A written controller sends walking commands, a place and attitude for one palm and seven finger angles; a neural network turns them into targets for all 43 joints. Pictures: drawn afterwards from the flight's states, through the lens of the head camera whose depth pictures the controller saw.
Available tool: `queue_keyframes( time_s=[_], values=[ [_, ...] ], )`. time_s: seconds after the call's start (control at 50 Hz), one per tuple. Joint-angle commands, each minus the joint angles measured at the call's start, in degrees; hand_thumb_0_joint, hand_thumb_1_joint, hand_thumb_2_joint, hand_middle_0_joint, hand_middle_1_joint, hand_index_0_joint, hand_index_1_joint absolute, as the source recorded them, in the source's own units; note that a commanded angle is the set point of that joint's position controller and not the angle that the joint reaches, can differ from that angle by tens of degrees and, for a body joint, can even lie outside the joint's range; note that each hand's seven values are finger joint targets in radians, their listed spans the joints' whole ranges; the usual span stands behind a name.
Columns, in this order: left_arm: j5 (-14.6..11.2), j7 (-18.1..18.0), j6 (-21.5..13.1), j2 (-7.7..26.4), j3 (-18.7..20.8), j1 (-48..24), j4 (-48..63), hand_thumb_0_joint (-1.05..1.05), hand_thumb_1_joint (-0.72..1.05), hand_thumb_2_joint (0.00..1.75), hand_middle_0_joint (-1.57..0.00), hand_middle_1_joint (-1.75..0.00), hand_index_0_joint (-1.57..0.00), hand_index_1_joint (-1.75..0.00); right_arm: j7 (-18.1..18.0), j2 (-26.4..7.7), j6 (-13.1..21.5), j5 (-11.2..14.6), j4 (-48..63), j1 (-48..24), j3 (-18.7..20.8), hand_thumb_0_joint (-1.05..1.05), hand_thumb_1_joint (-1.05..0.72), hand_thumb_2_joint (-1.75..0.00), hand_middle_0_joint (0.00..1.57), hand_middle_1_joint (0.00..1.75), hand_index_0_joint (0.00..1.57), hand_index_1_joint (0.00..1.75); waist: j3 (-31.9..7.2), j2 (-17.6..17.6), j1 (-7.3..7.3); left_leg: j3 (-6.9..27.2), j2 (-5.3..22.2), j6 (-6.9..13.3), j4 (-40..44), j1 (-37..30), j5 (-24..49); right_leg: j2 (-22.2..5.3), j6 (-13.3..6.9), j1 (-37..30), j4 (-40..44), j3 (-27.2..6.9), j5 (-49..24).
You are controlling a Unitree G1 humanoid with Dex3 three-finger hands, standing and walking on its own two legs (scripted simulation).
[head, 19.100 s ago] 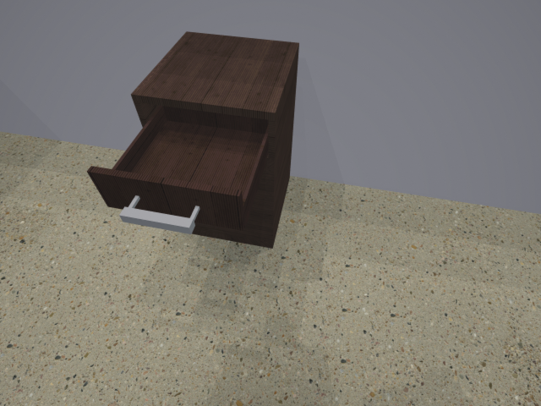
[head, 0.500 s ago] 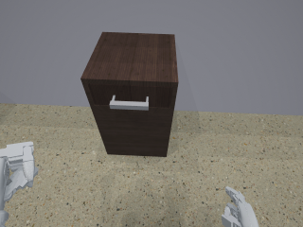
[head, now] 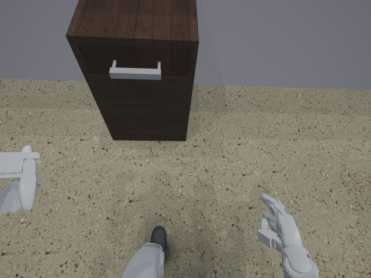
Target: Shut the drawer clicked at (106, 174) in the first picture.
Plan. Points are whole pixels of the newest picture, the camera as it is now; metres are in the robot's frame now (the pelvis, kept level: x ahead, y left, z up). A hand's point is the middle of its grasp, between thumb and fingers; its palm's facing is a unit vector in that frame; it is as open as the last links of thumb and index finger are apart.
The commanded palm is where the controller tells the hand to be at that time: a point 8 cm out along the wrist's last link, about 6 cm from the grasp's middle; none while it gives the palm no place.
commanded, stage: stop stepping back and stand still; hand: left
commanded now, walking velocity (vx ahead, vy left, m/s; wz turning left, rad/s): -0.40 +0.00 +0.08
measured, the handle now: (136, 68) +0.76 +0.22 -0.14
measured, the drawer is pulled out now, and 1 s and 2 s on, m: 0.00 0.00 0.00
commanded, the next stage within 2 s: let the arm hang, fingers relaxed in 1.14 s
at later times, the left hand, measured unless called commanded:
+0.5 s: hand out of the picture +0.07 +0.24 +0.19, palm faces +0.39 -0.80 -0.45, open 3.2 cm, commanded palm +0.00 +0.29 +0.19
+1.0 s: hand out of the picture +0.03 +0.25 +0.20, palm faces +0.38 -0.76 -0.53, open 3.2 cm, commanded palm -0.04 +0.29 +0.19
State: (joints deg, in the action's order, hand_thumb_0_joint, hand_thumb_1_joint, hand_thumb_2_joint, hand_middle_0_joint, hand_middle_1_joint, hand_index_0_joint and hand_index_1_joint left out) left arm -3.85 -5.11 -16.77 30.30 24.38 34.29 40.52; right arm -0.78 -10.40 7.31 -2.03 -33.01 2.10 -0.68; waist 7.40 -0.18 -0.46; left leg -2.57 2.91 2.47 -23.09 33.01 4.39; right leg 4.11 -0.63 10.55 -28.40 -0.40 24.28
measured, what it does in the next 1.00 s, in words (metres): walks backwards: left foot, then right foot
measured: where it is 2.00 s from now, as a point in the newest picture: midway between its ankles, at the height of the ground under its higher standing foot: outside the picture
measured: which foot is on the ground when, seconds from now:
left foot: down 0.00-0.06, up 0.08-0.24, down 0.26-1.00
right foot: down 0.00-0.74, up 0.76-0.98, down 1.00-1.00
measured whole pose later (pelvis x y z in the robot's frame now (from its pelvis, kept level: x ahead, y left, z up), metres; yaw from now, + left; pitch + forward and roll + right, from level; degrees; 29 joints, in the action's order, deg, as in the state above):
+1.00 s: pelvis -0.14 +0.00 +0.00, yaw +5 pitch +0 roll -1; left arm -2.5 -8.8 -14.5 29.5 27.4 38.8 42.1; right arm -0.9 -6.5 6.2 -0.2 -33.7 16.2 -2.1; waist 2.1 -2.5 -2.4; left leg -1.7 5.2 -0.7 -37.3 20.9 -17.5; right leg -0.5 -1.1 18.8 -36.8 4.9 26.0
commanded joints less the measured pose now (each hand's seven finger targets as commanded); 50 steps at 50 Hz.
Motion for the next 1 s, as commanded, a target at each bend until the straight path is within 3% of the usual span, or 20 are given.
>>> queue_keyframes(
  time_s=[0.0,0.06,0.18,0.26,0.3,0.36,0.46,0.5,0.54,0.56,0.6,0.64,0.68,0.7,0.72,0.74,0.78,0.94,0.96,0.98],
  values=[
    [-3.32,-1.17,-4.79,8.75,14.52,12.09,13.58,0.0,0.9,0.9,-1.4,-1.6,-1.4,-1.6,-0.63,-8.24,0.35,2.13,8.87,3.3,4.1,0.0,-0.9,-0.9,0.2,0.3,0.2,0.3,-27.02,2.31,1.85,5.05,3.0,-0.99,-6.83,-27.21,-5.49,-5.71,-0.35,0.19,12.84,0.97,-16.22],
    [-3.93,-1.65,-3.4,7.18,14.28,10.63,4.19,0.0,0.9,0.9,-1.4,-1.6,-1.4,-1.6,-1.92,-7.85,-1.41,4.95,8.47,-0.5,5.47,0.0,-0.9,-0.9,0.2,0.3,0.2,0.3,-11.17,-12.46,0.61,3.85,-4.13,-3.33,-36.12,-12.99,-27.06,-22.99,-7.95,16.65,16.48,-10.68,-19.14],
    [0.25,-3.99,2.87,-1.59,0.87,-2.38,-7.93,0.0,0.9,0.9,-1.4,-1.6,-1.4,-1.6,-3.87,-7.96,-2.07,4.44,7.45,1.14,3.52,0.0,-0.9,-0.9,0.2,0.3,0.2,0.3,-1.76,-3.85,-2.08,-0.25,-2.28,-1.49,-9.13,-14.96,-20.06,-16.43,-2.56,9.86,5.13,-4.2,-32.34],
    [1.99,-4.68,1.59,-0.11,-1.69,-7.42,2.37,0.0,0.9,0.9,-1.4,-1.6,-1.4,-1.6,-3.82,-9.81,0.15,3.97,8.43,3.81,4.1,0.0,-0.9,-0.9,0.2,0.3,0.2,0.3,-8.3,-6.66,0.26,2.48,1.93,2.54,-4.1,-20.33,-5.41,-12.54,4.83,0.47,1.75,-6.54,-39.57],
    [2.28,-5.02,0.77,4.04,1.51,-7.38,10.99,0.0,0.9,0.9,-1.4,-1.6,-1.4,-1.6,-3.77,-8.45,0.68,3.55,9.26,4.43,3.09,0.0,-0.9,-0.9,0.2,0.3,0.2,0.3,-13.64,-1.44,-0.22,4.53,2.34,2.91,-3.55,-22.56,0.1,-11.09,3.0,-2.03,-1.39,-3.19,-35.88],
    [2.09,-5.13,0.38,3.7,3.6,-3.06,14.54,0.0,0.9,0.9,-1.4,-1.6,-1.4,-1.6,-2.89,-8.27,1.9,3.23,9.43,2.98,2.88,0.0,-0.9,-0.9,0.2,0.3,0.2,0.3,-12.85,10.24,0.62,12.01,5.87,3.02,5.06,-18.43,-20.79,-5.59,1.48,-0.46,-1.91,0.3,-6.15],
    [1.65,-5.12,2.18,0.47,5.8,4.16,4.1,0.0,0.9,0.9,-1.4,-1.6,-1.4,-1.6,-2.82,-7.19,0.61,3.04,9.03,3.23,2.97,0.0,-0.9,-0.9,0.2,0.3,0.2,0.3,-8.24,16.32,0.52,10.69,6.14,1.34,11.21,-0.4,-51.34,-0.87,-1.7,-7.33,-5.03,6.77,5.6],
    [1.04,-4.34,2.71,-0.17,4.88,5.06,0.46,0.0,0.9,0.9,-1.4,-1.6,-1.4,-1.6,-2.8,-7.32,-0.14,3.18,8.91,4.03,3.29,0.0,-0.9,-0.9,0.2,0.3,0.2,0.3,-7.66,6.21,0.76,6.59,2.61,0.27,-0.28,0.25,-45.51,-2.58,-3.55,-6.21,1.63,3.61,7.05],
    [0.25,-3.56,2.59,0.28,4.0,2.19,-0.65,0.0,0.9,0.9,-1.4,-1.6,-1.4,-1.6,-2.68,-7.1,-1.53,3.66,7.8,6.85,4.37,0.0,-0.9,-0.9,0.2,0.3,0.2,0.3,-7.0,-17.96,-0.21,-1.61,-4.61,-2.08,-34.73,0.03,-30.48,-18.21,-10.97,3.85,16.69,-19.68,16.75],
    [-0.04,-3.19,2.48,-0.1,2.44,-1.97,0.9,0.0,0.9,0.9,-1.4,-1.6,-1.4,-1.6,-2.52,-8.14,-1.4,3.69,7.39,6.29,4.59,0.0,-0.9,-0.9,0.2,0.3,0.2,0.3,-5.21,-18.47,-0.28,0.81,-3.47,-2.25,-47.02,1.29,-27.04,-22.91,-13.68,7.93,18.15,-22.23,7.77],
    [0.07,-3.65,2.78,0.13,2.58,-4.55,0.17,0.0,0.9,0.9,-1.4,-1.6,-1.4,-1.6,-2.37,-7.46,-0.55,2.85,6.37,6.18,3.51,0.0,-0.9,-0.9,0.2,0.3,0.2,0.3,-6.43,-12.22,-1.4,6.14,0.78,-1.29,-46.67,-0.25,-28.0,-23.42,-13.2,10.91,14.51,-18.45,3.93],
    [1.52,-4.02,3.43,-1.33,-0.65,-7.7,-0.57,0.0,0.9,0.9,-1.4,-1.6,-1.4,-1.6,-2.77,-6.0,-1.04,2.25,6.75,5.04,2.68,0.0,-0.9,-0.9,0.2,0.3,0.2,0.3,-2.53,-10.59,-2.09,2.65,2.79,-0.53,-30.48,-14.61,-30.56,-19.86,-8.75,27.84,14.98,-9.29,24.11],
    [1.83,-4.06,2.92,-1.54,-3.14,-14.62,6.73,0.0,0.9,0.9,-1.4,-1.6,-1.4,-1.6,-4.23,-6.94,0.75,2.39,6.44,3.05,2.46,0.0,-0.9,-0.9,0.2,0.3,0.2,0.3,-1.8,-0.76,-2.58,-0.95,0.03,-0.64,-10.43,-22.24,-29.07,-13.62,-6.2,26.08,2.5,-0.41,19.6],
    [2.16,-4.58,1.83,0.12,-1.79,-15.36,9.68,0.0,0.9,0.9,-1.4,-1.6,-1.4,-1.6,-4.66,-8.32,2.23,1.96,5.99,4.81,2.4,0.0,-0.9,-0.9,0.2,0.3,0.2,0.3,-4.31,10.49,-2.24,3.73,1.39,0.2,-0.46,-25.39,-33.07,-9.55,-4.72,24.71,-10.49,1.87,13.55],
    [2.63,-5.31,0.54,0.05,-1.28,-15.65,14.75,0.0,0.9,0.9,-1.4,-1.6,-1.4,-1.6,-4.41,-9.76,3.3,1.68,7.02,5.85,2.65,0.0,-0.9,-0.9,0.2,0.3,0.2,0.3,-6.2,28.26,-1.54,25.35,13.05,3.87,9.85,-29.02,-41.23,-3.85,-1.28,30.82,-28.45,5.48,10.82],
    [3.99,-6.03,-0.84,2.42,-0.04,-16.51,19.97,0.0,0.9,0.9,-1.4,-1.6,-1.4,-1.6,-4.04,-7.51,4.17,1.17,7.34,6.85,1.92,0.0,-0.9,-0.9,0.2,0.3,0.2,0.3,-6.11,27.93,-1.72,33.78,17.83,7.95,11.85,-26.35,-35.76,-3.11,-0.96,32.14,-38.61,0.35,8.67],
    [3.23,-5.21,-1.01,6.82,5.77,-8.84,17.65,0.0,0.9,0.9,-1.4,-1.6,-1.4,-1.6,-2.33,-7.33,5.24,1.3,5.05,9.05,3.71,0.0,-0.9,-0.9,0.2,0.3,0.2,0.3,-12.95,12.22,-0.98,25.78,15.38,9.05,6.83,-24.83,-22.06,-3.73,0.28,26.99,-45.6,-0.66,4.27],
    [0.91,-4.86,1.04,2.32,8.09,7.06,5.19,0.0,0.9,0.9,-1.4,-1.6,-1.4,-1.6,-1.27,-6.46,0.58,2.11,7.91,5.07,2.91,0.0,-0.9,-0.9,0.2,0.3,0.2,0.3,-9.29,9.87,0.5,5.01,8.41,1.37,-0.91,3.53,-40.89,-3.73,-0.85,-10.96,-4.72,5.48,1.25],
    [1.28,-4.88,1.45,2.47,8.17,6.2,3.79,0.0,0.9,0.9,-1.4,-1.6,-1.4,-1.6,-1.51,-6.45,-0.47,2.36,7.97,5.23,3.43,0.0,-0.9,-0.9,0.2,0.3,0.2,0.3,-8.16,0.96,0.84,0.48,2.99,-0.21,-13.97,6.63,-40.75,-7.38,-3.26,-10.56,3.47,-2.36,6.58],
    [0.83,-4.7,2.5,1.49,7.06,7.52,0.92,0.0,0.9,0.9,-1.4,-1.6,-1.4,-1.6,-1.48,-5.89,-1.0,2.81,8.12,6.06,3.75,0.0,-0.9,-0.9,0.2,0.3,0.2,0.3,-6.6,-13.61,0.29,-1.29,-2.34,-1.48,-29.67,8.41,-36.41,-18.53,-8.08,-5.25,15.06,-21.91,13.55]
  ],
)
